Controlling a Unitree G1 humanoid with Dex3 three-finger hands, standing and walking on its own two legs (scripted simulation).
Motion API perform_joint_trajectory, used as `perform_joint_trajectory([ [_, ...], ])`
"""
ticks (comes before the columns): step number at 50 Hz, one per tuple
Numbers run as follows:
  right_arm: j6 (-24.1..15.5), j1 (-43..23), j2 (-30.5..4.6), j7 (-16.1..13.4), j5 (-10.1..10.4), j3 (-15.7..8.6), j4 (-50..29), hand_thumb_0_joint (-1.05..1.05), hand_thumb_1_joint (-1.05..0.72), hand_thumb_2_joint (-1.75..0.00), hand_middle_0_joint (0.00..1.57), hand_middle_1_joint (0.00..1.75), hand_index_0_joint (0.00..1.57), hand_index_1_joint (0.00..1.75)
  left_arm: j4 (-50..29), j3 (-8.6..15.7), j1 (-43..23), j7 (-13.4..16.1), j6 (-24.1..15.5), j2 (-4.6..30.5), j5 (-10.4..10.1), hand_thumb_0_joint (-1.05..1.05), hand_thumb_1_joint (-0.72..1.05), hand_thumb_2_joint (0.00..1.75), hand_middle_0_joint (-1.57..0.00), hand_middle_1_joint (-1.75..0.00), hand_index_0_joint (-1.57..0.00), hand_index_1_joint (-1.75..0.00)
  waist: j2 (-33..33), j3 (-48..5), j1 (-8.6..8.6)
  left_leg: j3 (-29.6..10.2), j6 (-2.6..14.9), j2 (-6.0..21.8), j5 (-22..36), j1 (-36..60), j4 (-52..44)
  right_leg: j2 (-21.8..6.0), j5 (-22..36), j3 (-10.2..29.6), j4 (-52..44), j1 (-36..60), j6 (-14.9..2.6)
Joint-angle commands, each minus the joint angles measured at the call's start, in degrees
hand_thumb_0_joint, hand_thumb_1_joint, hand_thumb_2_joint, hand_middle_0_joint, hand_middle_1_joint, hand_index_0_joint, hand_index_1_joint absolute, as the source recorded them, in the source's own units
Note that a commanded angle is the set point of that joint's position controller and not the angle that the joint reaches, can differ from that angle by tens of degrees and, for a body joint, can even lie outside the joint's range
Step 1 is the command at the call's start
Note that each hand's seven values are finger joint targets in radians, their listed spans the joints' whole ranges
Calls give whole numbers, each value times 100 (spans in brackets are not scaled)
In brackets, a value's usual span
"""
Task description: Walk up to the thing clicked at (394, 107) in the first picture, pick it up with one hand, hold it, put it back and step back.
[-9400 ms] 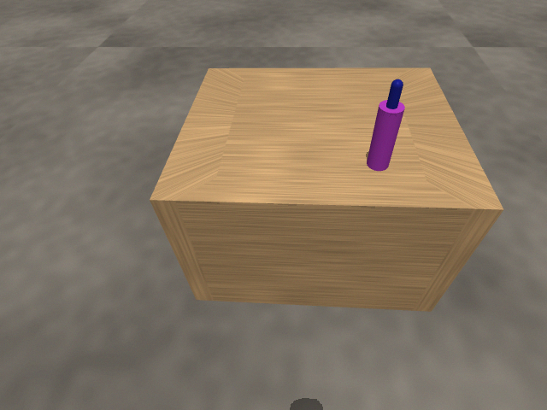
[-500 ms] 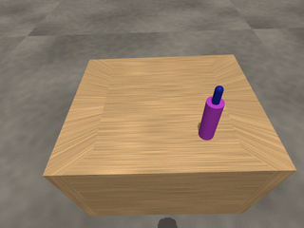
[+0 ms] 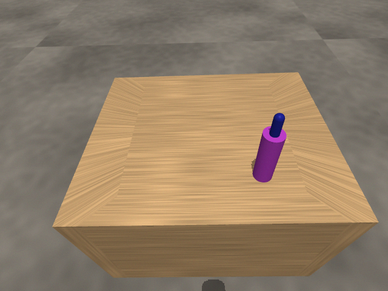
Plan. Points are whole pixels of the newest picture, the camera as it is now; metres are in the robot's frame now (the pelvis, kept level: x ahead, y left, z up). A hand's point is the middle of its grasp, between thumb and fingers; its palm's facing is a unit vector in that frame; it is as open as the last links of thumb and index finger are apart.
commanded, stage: stand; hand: right
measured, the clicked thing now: (270, 148) +0.51 -0.19 -0.05
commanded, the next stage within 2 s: rise first in 1.80 s
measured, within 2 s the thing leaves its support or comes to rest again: neither
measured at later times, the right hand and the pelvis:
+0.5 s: hand out of the picture +0.07 -0.26 -0.16, palm faces -0.02 +0.94 -0.34, open 7.3 cm; pelvis +0.00 +0.00 +0.00, yaw +0 degrees
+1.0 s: hand out of the picture +0.07 -0.26 -0.16, palm faces -0.03 +0.94 -0.34, open 7.3 cm; pelvis +0.00 +0.00 +0.00, yaw +0 degrees
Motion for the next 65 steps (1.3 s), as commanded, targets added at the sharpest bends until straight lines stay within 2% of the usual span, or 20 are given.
perform_joint_trajectory([
  [1,-135,-260,-1218,-72,-3,-250,-328,0,-90,-90,20,30,20,30,-336,250,-166,103,-120,1277,8,0,90,90,-20,-30,-20,-30,-20,-498,-28,-378,228,571,1021,231,-198,-533,1028,354,-242,-42,-251],
  [8,-146,-208,-1217,-71,-8,-216,-349,0,-90,-90,20,30,20,30,-362,264,-176,97,-113,1282,12,0,90,90,-20,-30,-20,-30,47,-447,-8,-394,220,578,987,115,-259,-529,949,348,-263,41,-260],
  [12,-144,-200,-1228,-75,-10,-218,-356,0,-90,-90,20,30,20,30,-355,275,-145,84,-94,1302,15,0,90,90,-20,-30,-20,-30,-13,-404,2,-426,215,584,758,102,-348,-508,642,346,-265,-29,-284],
  [17,-138,-126,-1219,-69,-18,-219,-337,0,-90,-90,20,30,20,30,-364,270,-150,79,-100,1307,16,0,90,90,-20,-30,-20,-30,-25,-338,-21,-400,240,555,521,55,-320,-539,538,405,-337,-92,-299],
  [24,-144,-109,-1212,-68,-4,-220,-349,0,-90,-90,20,30,20,30,-392,269,-149,81,-111,1285,10,0,90,90,-20,-30,-20,-30,-45,-391,-17,-411,237,554,775,62,-264,-522,777,383,-311,-46,-289],
  [30,-122,-76,-1241,-67,-6,-221,-327,0,-90,-90,20,30,20,30,-359,274,-73,79,-87,1294,13,0,90,90,-20,-30,-20,-30,0,-246,-6,-437,233,540,243,-7,-370,-493,280,394,-359,-204,-289],
  [34,-143,-30,-1210,-67,-17,-195,-336,0,-90,-90,20,30,20,30,-378,274,-91,71,-91,1294,5,0,90,90,-20,-30,-20,-30,54,-373,-3,-440,248,565,584,-17,-346,-528,590,399,-253,-42,-306],
  [39,-143,-59,-1219,-73,-7,-211,-354,0,-90,-90,20,30,20,30,-374,273,-67,79,-105,1306,6,0,90,90,-20,-30,-20,-30,-7,-407,-11,-441,235,570,767,139,-266,-511,669,376,-252,-105,-294],
  [45,-138,-37,-1242,-81,-9,-200,-343,0,-90,-90,20,30,20,30,-388,258,-48,85,-93,1286,14,0,90,90,-20,-30,-20,-30,19,-399,0,-414,238,579,702,106,-256,-526,696,380,-266,-78,-287],
  [51,-142,-11,-1220,-75,-12,-192,-337,0,-90,-90,20,30,20,30,-383,252,-60,93,-101,1280,1,0,90,90,-20,-30,-20,-30,28,-415,-8,-421,234,588,872,88,-260,-533,819,364,-215,-27,-281],
  [53,-127,-45,-1251,-81,-5,-207,-335,0,-90,-90,20,30,20,30,-384,254,-28,91,-94,1290,12,0,90,90,-20,-30,-20,-30,-5,-338,5,-412,238,565,652,62,-271,-517,658,372,-305,-97,-274],
  [58,-131,-55,-1232,-79,-8,-207,-357,0,-90,-90,20,30,20,30,-381,256,-17,95,-90,1286,15,0,90,90,-20,-30,-20,-30,-18,-368,4,-405,245,561,687,82,-285,-517,721,364,-262,-94,-278],
  [60,-139,-46,-1235,-83,-11,-206,-369,0,-90,-90,20,30,20,30,-391,262,-48,96,-98,1284,14,0,90,90,-20,-30,-20,-30,12,-471,4,-411,261,600,977,137,-254,-536,945,351,-185,8,-286],
  [65,-138,-46,-1219,-88,-7,-207,-389,0,-90,-90,20,30,20,30,-393,253,-42,100,-107,1280,16,0,90,90,-20,-30,-20,-30,0,-451,-3,-389,241,582,1064,165,-208,-534,1023,328,-213,4,-274],
])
